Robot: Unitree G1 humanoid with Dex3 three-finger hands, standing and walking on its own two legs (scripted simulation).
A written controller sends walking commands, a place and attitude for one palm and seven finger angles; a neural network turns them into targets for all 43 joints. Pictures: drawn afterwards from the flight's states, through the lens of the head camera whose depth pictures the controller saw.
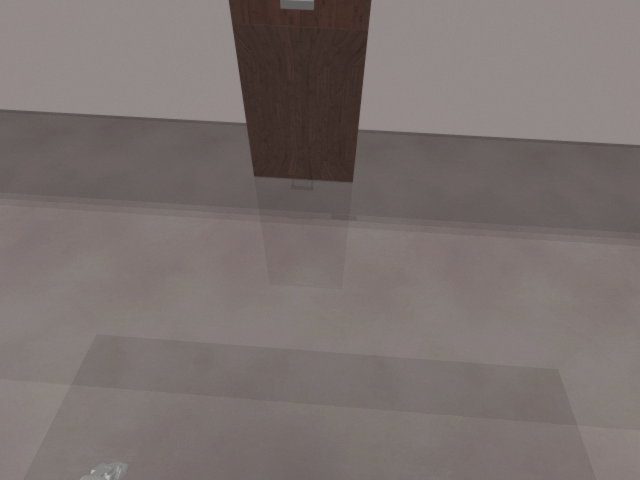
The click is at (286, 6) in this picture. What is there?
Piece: drawer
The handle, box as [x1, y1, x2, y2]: [280, 0, 313, 9]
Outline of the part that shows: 280,0 280,8 313,9 313,0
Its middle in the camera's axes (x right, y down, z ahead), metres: -0.08 -0.80 +1.30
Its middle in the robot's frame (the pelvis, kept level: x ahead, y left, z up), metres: +1.52 +0.16 +0.03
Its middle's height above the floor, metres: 0.80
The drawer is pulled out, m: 0.00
